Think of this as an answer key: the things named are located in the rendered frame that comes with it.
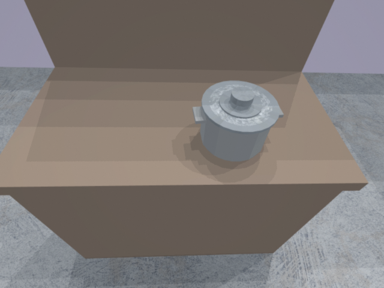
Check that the pot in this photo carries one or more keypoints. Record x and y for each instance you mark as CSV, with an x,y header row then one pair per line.
x,y
227,145

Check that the lid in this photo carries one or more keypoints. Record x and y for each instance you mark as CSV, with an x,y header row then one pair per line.
x,y
258,117

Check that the table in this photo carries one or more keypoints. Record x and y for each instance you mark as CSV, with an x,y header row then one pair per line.
x,y
109,156

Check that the knob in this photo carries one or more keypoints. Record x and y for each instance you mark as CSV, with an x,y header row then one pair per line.
x,y
242,96

